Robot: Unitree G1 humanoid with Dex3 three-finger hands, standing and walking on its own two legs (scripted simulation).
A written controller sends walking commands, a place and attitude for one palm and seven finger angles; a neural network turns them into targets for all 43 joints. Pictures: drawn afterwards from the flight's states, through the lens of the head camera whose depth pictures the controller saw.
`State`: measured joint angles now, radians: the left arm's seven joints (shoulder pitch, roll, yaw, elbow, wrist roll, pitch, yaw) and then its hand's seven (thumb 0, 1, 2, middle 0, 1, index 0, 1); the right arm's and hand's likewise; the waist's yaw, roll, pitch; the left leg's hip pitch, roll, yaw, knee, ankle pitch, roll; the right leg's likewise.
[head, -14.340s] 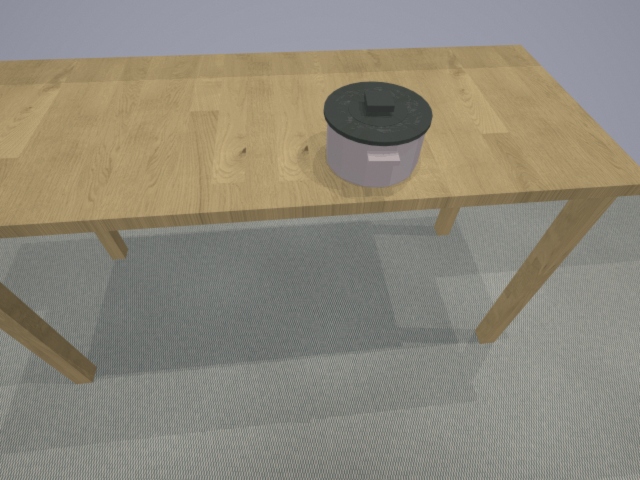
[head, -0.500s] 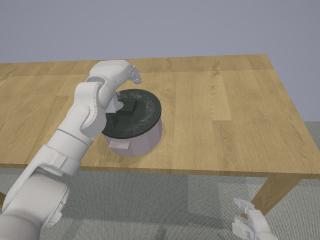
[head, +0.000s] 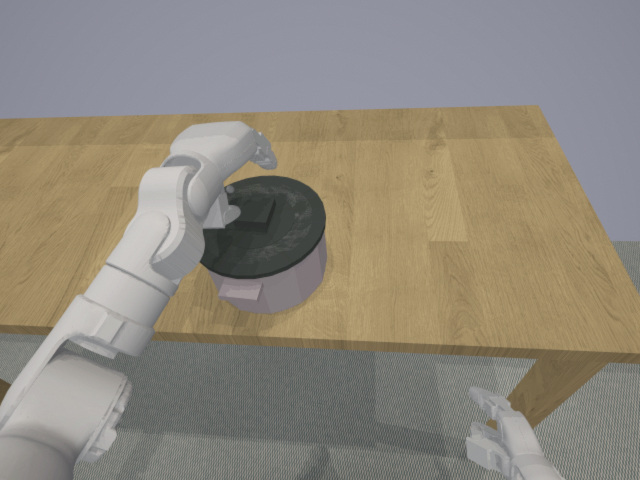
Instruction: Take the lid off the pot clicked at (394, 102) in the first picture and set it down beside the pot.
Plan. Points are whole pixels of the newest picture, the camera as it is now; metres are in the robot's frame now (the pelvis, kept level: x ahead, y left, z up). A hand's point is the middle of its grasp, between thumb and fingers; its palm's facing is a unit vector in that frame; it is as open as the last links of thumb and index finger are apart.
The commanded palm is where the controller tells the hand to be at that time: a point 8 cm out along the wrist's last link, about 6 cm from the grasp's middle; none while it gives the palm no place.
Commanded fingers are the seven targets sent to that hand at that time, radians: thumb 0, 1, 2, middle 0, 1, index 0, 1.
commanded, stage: lower the open fingers around the knob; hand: left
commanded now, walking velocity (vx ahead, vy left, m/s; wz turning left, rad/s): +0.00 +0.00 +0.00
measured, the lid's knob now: (254, 212) +0.43 +0.12 +0.11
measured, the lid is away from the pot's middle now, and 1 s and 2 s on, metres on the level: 0.00 0.00 0.00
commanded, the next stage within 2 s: close the fingers and squeeze the knob in 0.78 s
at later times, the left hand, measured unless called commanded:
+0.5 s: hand (235, 216) +0.39 +0.13 +0.14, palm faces -0.23 -0.09 -0.97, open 10.2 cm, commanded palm +0.38 +0.13 +0.20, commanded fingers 0.00 -0.34 1.52 -0.84 -0.08 -0.84 -0.08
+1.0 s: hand (243, 213) +0.41 +0.12 +0.13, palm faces -0.26 -0.08 -0.96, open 10.1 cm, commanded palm +0.38 +0.13 +0.20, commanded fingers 0.00 -0.19 1.31 -0.86 -0.08 -0.86 -0.08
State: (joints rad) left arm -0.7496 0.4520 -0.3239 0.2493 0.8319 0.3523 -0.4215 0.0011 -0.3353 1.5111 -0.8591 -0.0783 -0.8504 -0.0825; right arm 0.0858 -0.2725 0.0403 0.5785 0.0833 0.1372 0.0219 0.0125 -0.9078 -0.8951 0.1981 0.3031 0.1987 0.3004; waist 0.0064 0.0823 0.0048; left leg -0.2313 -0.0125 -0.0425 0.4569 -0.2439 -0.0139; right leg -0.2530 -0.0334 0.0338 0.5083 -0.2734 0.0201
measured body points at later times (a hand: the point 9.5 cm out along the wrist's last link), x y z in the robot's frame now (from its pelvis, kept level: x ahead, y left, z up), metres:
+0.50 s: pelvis +0.00 +0.00 +0.00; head +0.01 -0.04 +0.45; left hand +0.40 +0.13 +0.19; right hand +0.19 -0.22 -0.11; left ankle +0.00 +0.14 -0.74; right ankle +0.00 -0.13 -0.74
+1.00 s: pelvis +0.00 +0.00 +0.00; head +0.01 -0.04 +0.45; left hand +0.41 +0.12 +0.19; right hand +0.18 -0.23 -0.11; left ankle +0.00 +0.14 -0.74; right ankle +0.00 -0.13 -0.74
